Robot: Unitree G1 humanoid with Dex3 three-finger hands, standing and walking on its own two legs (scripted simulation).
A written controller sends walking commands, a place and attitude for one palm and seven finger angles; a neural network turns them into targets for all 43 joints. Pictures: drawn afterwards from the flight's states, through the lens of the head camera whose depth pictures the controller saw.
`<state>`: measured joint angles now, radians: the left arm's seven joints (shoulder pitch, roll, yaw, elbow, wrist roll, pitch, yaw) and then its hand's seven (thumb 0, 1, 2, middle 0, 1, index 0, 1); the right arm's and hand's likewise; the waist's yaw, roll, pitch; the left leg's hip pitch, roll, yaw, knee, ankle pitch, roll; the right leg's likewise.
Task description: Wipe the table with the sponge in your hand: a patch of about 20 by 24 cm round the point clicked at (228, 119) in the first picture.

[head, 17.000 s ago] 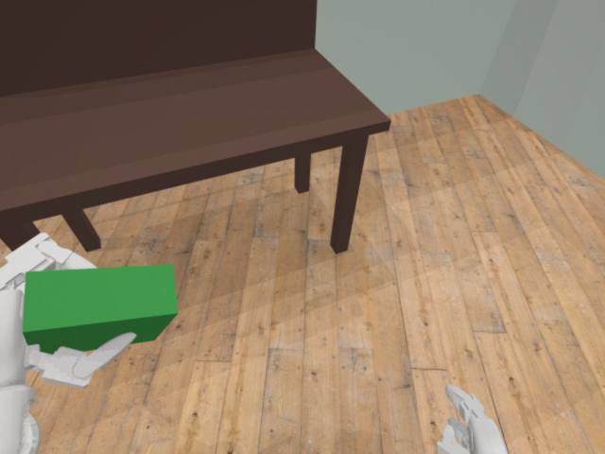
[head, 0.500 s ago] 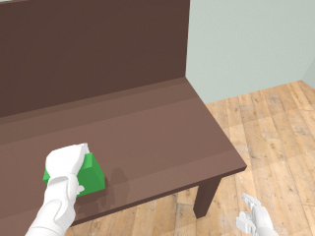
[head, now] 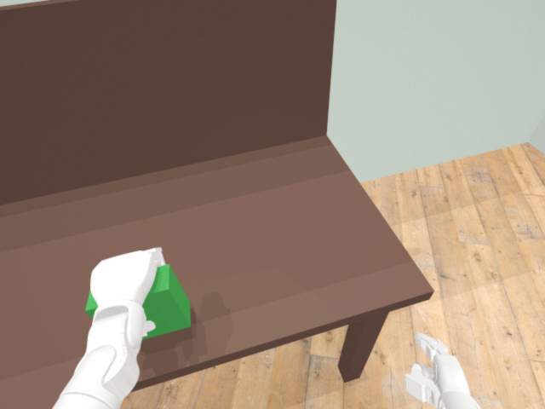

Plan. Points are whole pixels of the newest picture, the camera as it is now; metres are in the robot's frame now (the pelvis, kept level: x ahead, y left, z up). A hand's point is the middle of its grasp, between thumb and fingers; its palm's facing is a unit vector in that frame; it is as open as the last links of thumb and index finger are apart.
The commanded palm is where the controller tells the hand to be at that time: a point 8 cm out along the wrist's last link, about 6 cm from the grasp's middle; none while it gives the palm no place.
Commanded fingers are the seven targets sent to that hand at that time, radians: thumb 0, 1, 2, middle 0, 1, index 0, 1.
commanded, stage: lower the sponge onto the table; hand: left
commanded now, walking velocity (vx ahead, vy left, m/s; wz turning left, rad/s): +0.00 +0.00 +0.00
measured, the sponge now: (147, 312) +0.25 +0.26 -0.03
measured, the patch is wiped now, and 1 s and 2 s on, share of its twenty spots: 0.00 0.00 0.05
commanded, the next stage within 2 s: wipe forward along the first lane in 1.82 s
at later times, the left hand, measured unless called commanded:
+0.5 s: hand (142, 289) +0.27 +0.26 +0.01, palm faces -0.07 -0.09 -0.99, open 9.4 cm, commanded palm +0.25 +0.26 +0.07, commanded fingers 0.00 0.10 1.30 -1.20 -1.60 -1.20 -1.60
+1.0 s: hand (145, 298) +0.27 +0.26 -0.01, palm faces -0.11 -0.09 -0.99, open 9.4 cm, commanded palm +0.25 +0.26 +0.05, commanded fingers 0.00 0.10 1.30 -1.20 -1.60 -1.20 -1.60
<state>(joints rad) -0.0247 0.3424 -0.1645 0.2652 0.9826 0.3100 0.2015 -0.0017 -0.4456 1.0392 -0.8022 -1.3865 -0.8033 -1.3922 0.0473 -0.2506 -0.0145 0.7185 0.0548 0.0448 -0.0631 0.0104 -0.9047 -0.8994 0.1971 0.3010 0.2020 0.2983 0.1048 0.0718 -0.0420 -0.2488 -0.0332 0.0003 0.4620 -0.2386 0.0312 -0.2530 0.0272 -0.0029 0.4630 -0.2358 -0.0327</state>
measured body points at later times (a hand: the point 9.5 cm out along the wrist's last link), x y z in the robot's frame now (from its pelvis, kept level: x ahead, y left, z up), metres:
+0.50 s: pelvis +0.01 +0.00 +0.00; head +0.01 -0.03 +0.45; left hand +0.27 +0.26 +0.07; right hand +0.23 -0.23 -0.10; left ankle +0.00 +0.10 -0.74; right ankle +0.00 -0.10 -0.74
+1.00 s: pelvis +0.00 +0.00 +0.00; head +0.01 -0.03 +0.45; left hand +0.27 +0.27 +0.04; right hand +0.21 -0.23 -0.11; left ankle +0.00 +0.10 -0.74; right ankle +0.00 -0.10 -0.74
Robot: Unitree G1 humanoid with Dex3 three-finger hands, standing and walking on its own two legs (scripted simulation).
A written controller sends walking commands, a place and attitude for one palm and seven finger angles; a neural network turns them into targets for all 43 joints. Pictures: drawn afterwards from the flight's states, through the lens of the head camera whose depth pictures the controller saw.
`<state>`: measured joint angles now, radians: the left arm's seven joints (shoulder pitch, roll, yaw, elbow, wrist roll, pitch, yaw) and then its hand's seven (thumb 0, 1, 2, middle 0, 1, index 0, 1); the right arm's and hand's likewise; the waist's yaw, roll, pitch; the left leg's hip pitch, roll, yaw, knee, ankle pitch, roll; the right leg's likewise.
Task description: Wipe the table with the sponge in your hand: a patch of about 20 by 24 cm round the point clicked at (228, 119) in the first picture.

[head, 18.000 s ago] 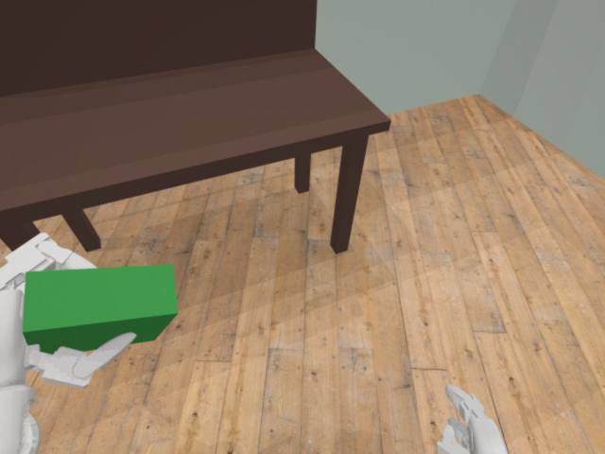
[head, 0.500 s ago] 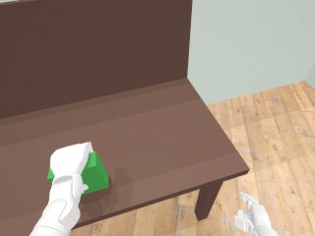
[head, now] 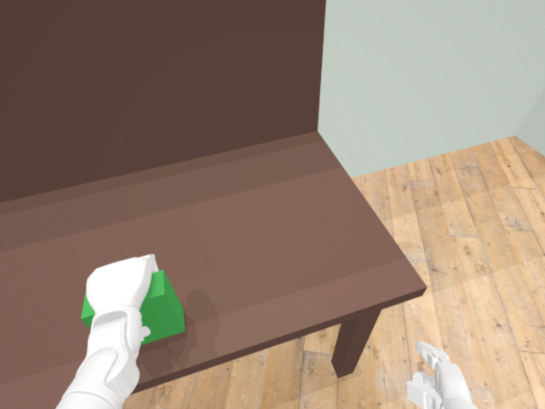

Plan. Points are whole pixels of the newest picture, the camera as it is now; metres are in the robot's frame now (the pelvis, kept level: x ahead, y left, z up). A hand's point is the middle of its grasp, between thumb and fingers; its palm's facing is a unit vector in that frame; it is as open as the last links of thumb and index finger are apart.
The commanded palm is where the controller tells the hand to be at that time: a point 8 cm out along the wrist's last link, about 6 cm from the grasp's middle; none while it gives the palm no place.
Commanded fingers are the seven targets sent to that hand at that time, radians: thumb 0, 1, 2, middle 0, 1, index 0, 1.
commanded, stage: lower the sponge onto the table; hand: left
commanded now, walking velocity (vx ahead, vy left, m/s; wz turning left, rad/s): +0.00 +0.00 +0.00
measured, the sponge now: (142, 318) +0.25 +0.27 -0.05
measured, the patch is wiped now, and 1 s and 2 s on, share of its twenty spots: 0.00 0.05 0.35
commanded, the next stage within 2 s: wipe forward along the first lane in 0.82 s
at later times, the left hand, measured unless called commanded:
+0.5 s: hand (137, 312) +0.25 +0.27 -0.03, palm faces -0.12 -0.07 -0.99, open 9.4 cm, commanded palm +0.23 +0.26 +0.03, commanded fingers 0.00 0.10 1.30 -1.20 -1.60 -1.20 -1.60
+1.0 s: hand (141, 311) +0.26 +0.27 -0.04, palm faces -0.12 -0.05 -0.99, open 9.4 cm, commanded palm +0.24 +0.27 +0.01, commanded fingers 0.00 0.10 1.30 -1.20 -1.60 -1.20 -1.60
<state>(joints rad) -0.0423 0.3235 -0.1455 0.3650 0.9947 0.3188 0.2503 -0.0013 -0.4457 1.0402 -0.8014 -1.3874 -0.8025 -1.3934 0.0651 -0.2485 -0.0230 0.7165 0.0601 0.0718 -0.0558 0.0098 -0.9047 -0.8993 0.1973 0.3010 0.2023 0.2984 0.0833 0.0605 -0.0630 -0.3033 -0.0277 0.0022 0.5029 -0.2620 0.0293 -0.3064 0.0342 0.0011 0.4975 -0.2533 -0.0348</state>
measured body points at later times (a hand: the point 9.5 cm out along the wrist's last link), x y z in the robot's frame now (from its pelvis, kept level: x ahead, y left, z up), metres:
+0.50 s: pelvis -0.01 +0.00 +0.00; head +0.00 -0.02 +0.44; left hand +0.25 +0.27 +0.02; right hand +0.20 -0.23 -0.11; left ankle +0.00 +0.10 -0.74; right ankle +0.00 -0.10 -0.74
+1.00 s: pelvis -0.02 -0.01 -0.01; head +0.00 -0.03 +0.44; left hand +0.26 +0.26 +0.02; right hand +0.17 -0.25 -0.12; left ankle +0.00 +0.10 -0.74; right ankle +0.00 -0.10 -0.74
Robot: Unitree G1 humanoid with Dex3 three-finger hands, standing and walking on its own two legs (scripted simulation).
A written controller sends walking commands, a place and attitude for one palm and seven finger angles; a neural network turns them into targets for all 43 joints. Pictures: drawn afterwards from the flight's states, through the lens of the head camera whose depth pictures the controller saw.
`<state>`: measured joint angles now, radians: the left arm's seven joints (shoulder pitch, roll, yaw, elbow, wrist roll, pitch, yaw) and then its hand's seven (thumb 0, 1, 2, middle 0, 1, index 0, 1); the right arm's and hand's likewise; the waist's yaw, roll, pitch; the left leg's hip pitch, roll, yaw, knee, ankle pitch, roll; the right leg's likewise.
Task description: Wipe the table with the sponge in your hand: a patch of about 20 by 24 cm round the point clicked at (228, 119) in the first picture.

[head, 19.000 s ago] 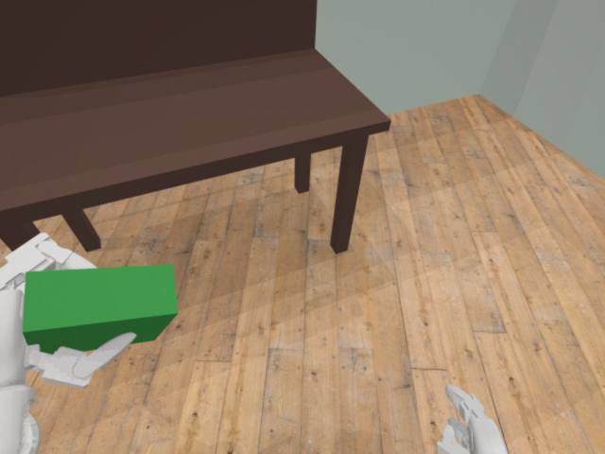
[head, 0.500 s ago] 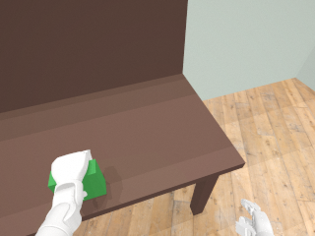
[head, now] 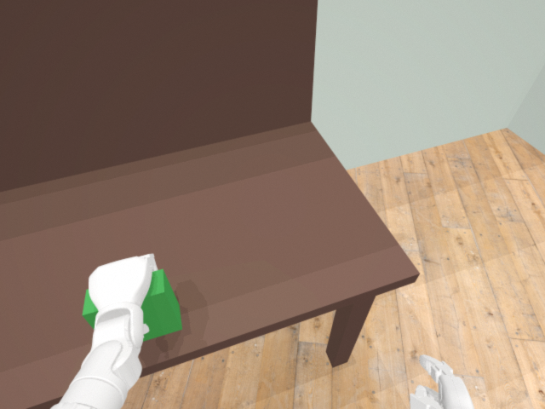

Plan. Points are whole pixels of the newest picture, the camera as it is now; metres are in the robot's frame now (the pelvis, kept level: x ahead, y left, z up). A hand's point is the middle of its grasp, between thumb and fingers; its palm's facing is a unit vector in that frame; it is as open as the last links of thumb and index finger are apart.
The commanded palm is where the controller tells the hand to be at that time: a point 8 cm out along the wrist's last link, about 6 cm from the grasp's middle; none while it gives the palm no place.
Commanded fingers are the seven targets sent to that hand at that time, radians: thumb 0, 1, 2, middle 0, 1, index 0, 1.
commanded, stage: wipe forward along the first lane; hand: left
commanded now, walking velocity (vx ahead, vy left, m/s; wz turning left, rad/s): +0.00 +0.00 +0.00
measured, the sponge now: (140, 316) +0.27 +0.27 -0.07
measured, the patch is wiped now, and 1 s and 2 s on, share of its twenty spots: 0.05 0.35 0.50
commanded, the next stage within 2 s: slide across to the middle lane in 1.54 s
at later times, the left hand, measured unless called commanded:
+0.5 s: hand (130, 270) +0.33 +0.30 -0.03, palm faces -0.14 +0.02 -0.99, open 9.6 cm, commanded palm +0.32 +0.30 +0.00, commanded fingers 0.00 0.10 1.30 -1.20 -1.60 -1.20 -1.60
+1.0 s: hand (127, 245) +0.38 +0.33 -0.03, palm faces -0.18 +0.04 -0.98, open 9.6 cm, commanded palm +0.38 +0.32 +0.00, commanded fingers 0.00 0.10 1.30 -1.20 -1.60 -1.20 -1.60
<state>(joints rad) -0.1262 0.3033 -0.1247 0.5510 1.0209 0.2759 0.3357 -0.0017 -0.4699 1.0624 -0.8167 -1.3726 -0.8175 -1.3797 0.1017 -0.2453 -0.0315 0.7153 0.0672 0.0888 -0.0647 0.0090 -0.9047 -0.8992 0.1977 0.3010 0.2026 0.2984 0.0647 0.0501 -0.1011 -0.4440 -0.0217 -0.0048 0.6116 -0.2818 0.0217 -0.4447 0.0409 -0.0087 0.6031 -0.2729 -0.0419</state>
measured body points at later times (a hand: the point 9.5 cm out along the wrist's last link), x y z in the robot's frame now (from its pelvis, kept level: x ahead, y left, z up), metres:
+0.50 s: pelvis -0.02 -0.01 -0.02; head +0.03 -0.03 +0.43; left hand +0.33 +0.29 +0.03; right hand +0.11 -0.27 -0.15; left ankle +0.01 +0.11 -0.73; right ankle +0.02 -0.10 -0.73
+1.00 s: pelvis -0.03 -0.01 -0.04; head +0.06 -0.01 +0.41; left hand +0.39 +0.32 +0.02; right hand +0.05 -0.28 -0.17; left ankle +0.01 +0.11 -0.73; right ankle +0.02 -0.10 -0.73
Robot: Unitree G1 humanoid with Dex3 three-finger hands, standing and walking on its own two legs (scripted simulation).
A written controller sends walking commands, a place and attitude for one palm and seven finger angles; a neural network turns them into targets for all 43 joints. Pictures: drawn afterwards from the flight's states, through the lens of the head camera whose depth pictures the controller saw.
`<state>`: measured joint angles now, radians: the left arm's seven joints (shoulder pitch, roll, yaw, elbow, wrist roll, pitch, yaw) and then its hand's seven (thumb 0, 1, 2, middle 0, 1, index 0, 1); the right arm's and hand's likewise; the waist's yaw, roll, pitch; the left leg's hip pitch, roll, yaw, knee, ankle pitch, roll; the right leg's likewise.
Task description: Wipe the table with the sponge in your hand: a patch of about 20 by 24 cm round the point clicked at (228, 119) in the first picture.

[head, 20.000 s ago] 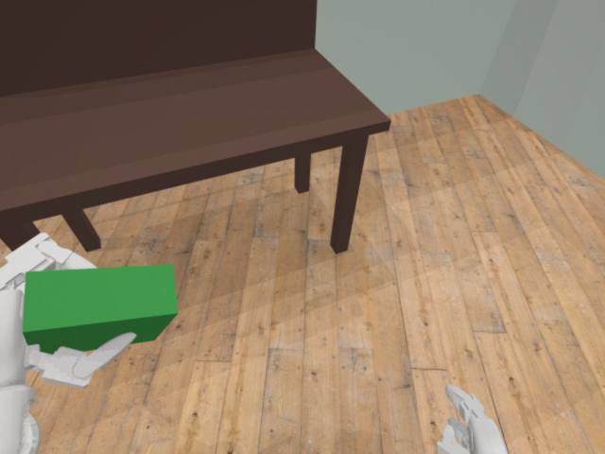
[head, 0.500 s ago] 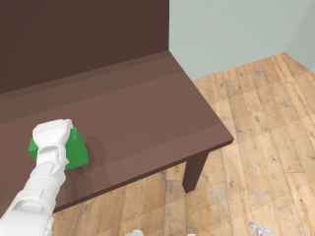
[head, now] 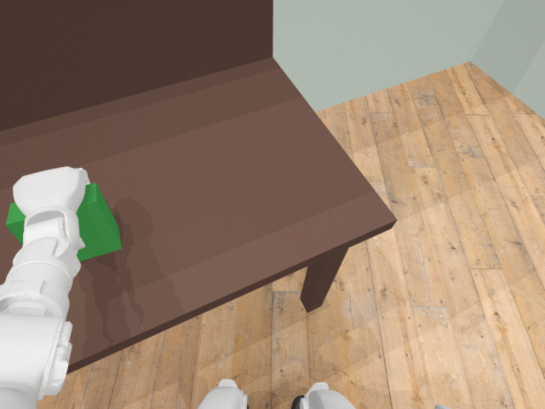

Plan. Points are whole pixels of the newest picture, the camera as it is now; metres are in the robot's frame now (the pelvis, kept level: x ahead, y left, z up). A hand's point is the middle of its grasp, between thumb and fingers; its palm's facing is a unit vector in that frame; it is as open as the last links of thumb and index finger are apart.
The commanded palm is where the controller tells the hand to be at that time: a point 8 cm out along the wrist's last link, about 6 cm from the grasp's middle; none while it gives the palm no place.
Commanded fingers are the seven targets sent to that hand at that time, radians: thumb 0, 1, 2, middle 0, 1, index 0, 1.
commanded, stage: wipe forward along the first lane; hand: left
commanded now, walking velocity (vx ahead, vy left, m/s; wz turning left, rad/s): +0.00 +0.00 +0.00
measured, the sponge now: (75, 235) +0.39 +0.34 -0.03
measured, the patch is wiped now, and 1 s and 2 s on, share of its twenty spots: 0.35 0.50 0.70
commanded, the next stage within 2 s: slide across to the middle lane in 0.54 s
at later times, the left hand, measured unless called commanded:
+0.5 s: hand (59, 194) +0.44 +0.36 +0.01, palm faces -0.16 +0.03 -0.99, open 9.6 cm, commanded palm +0.45 +0.34 +0.03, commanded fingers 0.00 0.10 1.30 -1.20 -1.60 -1.20 -1.60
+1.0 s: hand (64, 181) +0.47 +0.36 +0.01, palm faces -0.17 +0.06 -0.98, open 9.6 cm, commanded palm +0.48 +0.30 +0.05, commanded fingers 0.00 0.10 1.30 -1.20 -1.60 -1.20 -1.60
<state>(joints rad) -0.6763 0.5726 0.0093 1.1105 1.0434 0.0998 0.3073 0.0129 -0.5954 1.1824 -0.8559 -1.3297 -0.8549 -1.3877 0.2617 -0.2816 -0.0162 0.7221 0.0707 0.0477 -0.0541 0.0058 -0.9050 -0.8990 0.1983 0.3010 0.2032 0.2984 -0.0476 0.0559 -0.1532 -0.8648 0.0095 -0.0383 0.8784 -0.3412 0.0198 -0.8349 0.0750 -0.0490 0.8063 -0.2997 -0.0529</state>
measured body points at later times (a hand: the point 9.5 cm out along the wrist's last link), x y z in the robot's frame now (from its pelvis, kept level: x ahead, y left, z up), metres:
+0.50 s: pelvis +0.00 +0.03 -0.01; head +0.10 +0.04 +0.43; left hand +0.45 +0.36 +0.06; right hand +0.06 -0.25 -0.13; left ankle +0.04 +0.11 -0.69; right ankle +0.04 -0.09 -0.69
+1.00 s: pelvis +0.02 +0.04 +0.00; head +0.13 +0.06 +0.44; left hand +0.47 +0.35 +0.06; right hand +0.05 -0.23 -0.12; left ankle +0.04 +0.11 -0.69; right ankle +0.04 -0.09 -0.69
